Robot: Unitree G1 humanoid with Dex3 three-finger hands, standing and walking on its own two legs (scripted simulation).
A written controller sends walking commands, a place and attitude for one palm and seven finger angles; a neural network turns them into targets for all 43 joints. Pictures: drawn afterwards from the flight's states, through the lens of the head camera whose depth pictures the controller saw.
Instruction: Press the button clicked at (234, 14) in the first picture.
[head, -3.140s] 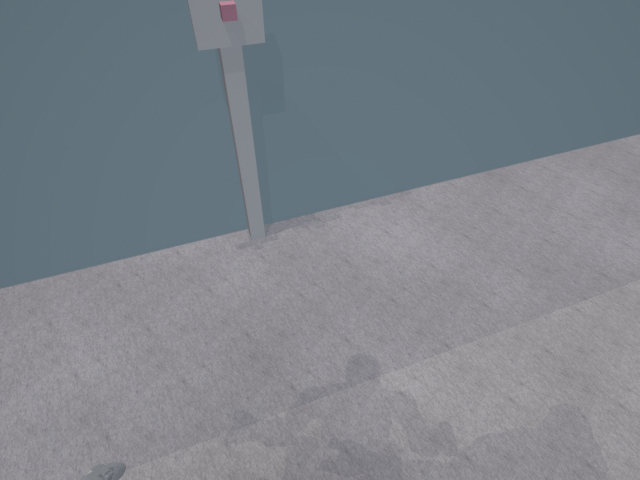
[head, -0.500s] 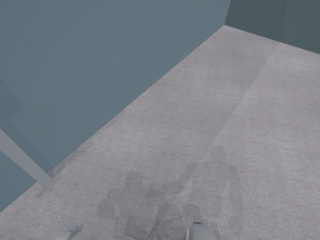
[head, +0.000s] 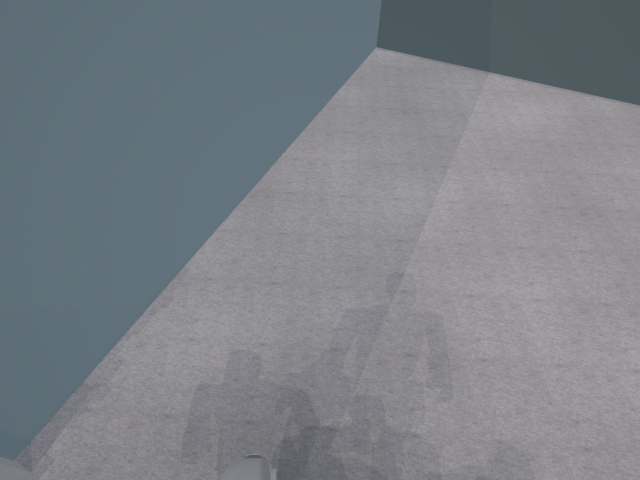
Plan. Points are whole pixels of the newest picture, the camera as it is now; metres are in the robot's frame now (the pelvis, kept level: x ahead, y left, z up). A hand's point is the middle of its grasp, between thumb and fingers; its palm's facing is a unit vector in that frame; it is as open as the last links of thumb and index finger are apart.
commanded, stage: turn to face it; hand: left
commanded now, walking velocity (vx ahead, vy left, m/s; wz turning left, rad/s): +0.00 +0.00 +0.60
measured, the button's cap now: out of the picture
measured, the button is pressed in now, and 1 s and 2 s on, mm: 0 0 0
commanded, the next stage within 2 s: take the last steps up to it in 1.80 s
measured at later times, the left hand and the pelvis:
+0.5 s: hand out of the picture +0.11 +0.22 -0.16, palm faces +0.27 -0.93 -0.25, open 7.4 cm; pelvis +0.06 +0.00 +0.00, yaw +15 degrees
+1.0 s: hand out of the picture -0.04 +0.23 -0.19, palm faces +0.57 -0.78 -0.25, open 7.4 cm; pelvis +0.04 +0.01 -0.01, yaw +34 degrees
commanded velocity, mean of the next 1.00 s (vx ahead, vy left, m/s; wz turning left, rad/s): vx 0.00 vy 0.00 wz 0.60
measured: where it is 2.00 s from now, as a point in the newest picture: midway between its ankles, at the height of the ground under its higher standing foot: outside the picture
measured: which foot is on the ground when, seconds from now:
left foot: up 0.00-0.04, down 0.06-0.52, up 0.54-0.88, down 0.90-1.00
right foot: down 0.00-0.10, up 0.12-0.50, down 0.52-0.90, up 0.92-1.00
